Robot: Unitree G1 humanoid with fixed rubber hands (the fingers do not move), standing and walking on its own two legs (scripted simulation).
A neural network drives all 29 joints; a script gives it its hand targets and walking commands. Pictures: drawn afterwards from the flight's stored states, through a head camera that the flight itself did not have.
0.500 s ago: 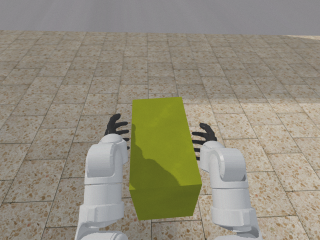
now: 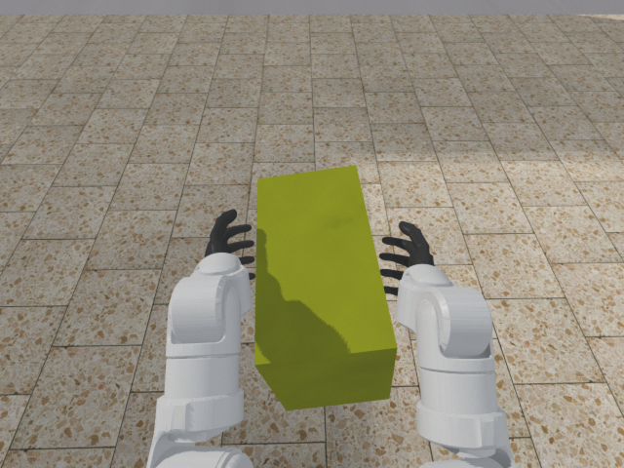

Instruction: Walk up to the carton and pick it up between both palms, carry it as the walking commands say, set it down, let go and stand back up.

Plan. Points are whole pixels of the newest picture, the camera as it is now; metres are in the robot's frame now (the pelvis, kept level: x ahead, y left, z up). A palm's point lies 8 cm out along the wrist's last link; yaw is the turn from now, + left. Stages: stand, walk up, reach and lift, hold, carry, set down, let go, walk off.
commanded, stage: carry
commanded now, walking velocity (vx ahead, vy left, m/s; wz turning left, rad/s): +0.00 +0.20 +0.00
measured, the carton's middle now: (321, 286) +0.36 -0.02 -0.01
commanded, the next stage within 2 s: none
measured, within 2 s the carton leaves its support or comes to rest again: neither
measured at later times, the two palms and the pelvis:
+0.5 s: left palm (146, 309) +0.28 +0.17 +0.10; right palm (362, 317) +0.26 -0.06 +0.09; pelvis -0.05 +0.07 +0.00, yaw +2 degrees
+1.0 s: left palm (32, 386) +0.21 +0.27 +0.10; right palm (277, 382) +0.20 +0.04 +0.08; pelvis -0.11 +0.15 +0.00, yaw +1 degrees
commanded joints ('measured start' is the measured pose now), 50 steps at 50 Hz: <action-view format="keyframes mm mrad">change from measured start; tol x32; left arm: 1 -240 -1095 -526 -162 -349 25 -195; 50 -231 -1111 -450 -122 -342 24 -218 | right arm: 1 -512 1051 470 -182 328 -93 246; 50 -607 1092 534 -213 321 -92 225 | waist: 1 26 298 -522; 13 37 -336 -489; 25 49 -244 -509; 29 30 304 -465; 50 53 -105 -453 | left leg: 1 417 286 -238 -114 699 167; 13 -217 33 1 264 -257 8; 37 422 196 -100 -151 291 177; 50 -251 19 -1 376 -193 8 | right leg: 1 -182 102 13 338 -360 4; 8 -65 129 14 74 -162 -22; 13 409 -327 498 -229 784 -174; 24 277 -172 182 -119 698 -163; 29 -182 100 -26 286 -331 9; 40 -43 118 44 55 -180 -29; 45 294 -321 551 -317 343 -187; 50 412 -213 340 -210 708 -212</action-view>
